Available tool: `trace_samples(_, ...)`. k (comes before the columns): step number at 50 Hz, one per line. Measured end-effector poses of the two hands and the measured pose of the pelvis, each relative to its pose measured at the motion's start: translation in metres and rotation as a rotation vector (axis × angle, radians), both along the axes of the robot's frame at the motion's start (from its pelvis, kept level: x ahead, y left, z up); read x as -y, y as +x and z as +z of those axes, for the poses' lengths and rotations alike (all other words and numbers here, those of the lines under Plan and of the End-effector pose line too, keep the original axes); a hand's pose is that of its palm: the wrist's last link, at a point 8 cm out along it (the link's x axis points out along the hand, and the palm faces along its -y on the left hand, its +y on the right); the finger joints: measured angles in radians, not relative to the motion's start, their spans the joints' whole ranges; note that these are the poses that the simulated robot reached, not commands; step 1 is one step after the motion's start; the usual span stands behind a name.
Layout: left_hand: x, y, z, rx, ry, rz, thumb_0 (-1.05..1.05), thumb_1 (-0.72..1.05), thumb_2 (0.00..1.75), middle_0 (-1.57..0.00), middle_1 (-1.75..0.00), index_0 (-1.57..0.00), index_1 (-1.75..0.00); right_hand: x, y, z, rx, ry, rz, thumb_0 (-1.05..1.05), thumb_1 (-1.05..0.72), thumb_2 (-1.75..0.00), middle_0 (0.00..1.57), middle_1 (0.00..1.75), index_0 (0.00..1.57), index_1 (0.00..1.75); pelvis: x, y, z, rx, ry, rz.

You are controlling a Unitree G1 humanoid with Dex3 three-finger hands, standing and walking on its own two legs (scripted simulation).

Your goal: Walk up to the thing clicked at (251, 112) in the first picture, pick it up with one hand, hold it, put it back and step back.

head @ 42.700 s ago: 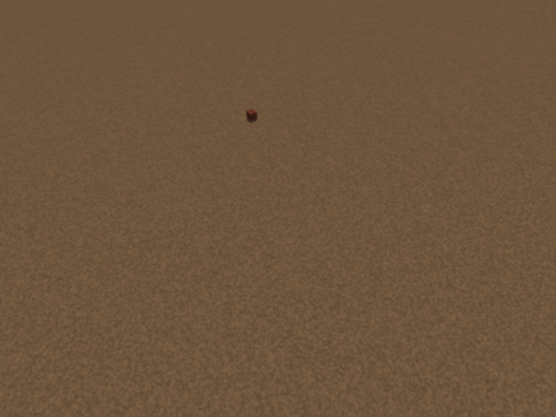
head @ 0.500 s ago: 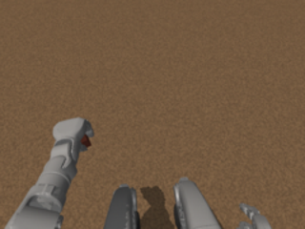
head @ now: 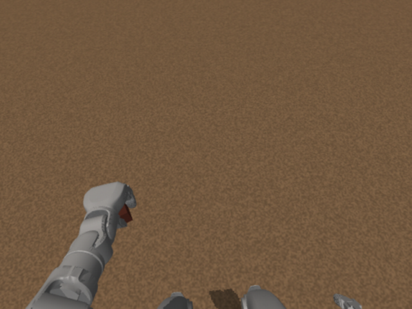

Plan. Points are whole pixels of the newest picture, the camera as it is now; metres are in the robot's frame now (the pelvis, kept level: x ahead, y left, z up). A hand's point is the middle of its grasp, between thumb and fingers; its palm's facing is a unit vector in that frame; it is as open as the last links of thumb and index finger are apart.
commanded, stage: lift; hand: left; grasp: from above
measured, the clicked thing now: (118, 212) +0.36 +0.22 -0.12
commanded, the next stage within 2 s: hold in 0.06 s
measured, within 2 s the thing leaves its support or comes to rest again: neither
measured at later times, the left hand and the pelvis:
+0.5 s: hand (106, 208) +0.33 +0.21 -0.03, palm faces -0.42 -0.08 -0.90, open 6.3 cm; pelvis +0.02 +0.00 +0.03, yaw +0 degrees
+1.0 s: hand (103, 214) +0.31 +0.21 -0.01, palm faces -0.43 -0.07 -0.90, open 6.1 cm; pelvis +0.01 +0.00 +0.04, yaw -1 degrees
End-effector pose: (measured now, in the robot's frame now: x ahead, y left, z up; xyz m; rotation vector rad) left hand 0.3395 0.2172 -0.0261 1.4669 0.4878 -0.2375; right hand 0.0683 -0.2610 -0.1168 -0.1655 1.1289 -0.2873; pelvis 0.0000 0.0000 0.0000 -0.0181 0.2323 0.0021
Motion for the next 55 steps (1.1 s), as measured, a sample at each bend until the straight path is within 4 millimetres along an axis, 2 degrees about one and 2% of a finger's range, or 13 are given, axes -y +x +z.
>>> trace_samples(11,0.0,-0.002,0.028,0.014,0.0,-0.029,-0.07,0.43,0.22,-0.9,-0.27,-1.03,-0.29,0.001,0.02,0.019,0.033,0.014,0.004,0.0,-0.9,-0.89,0.2,0.3,0.21,0.3,-0.001,0.012,0.019,0.049,0.005,-0.003)
trace_samples(28,0.001,-0.007,0.059,0.024,0.007,-0.053,-0.07,0.44,0.23,-0.89,-0.28,-1.04,-0.3,-0.002,0.052,0.037,0.12,0.032,0.032,0.01,-0.9,-0.89,0.2,0.3,0.21,0.3,-0.002,0.016,0.032,0.109,0.011,-0.011)
trace_samples(55,0.008,-0.029,0.082,0.027,-0.002,-0.08,-0.08,0.47,0.19,-0.87,-0.29,-1.04,-0.3,-0.007,0.066,0.05,0.186,0.057,0.068,0.01,-0.9,-0.89,0.2,0.3,0.2,0.3,0.002,0.007,0.041,0.17,0.02,-0.018)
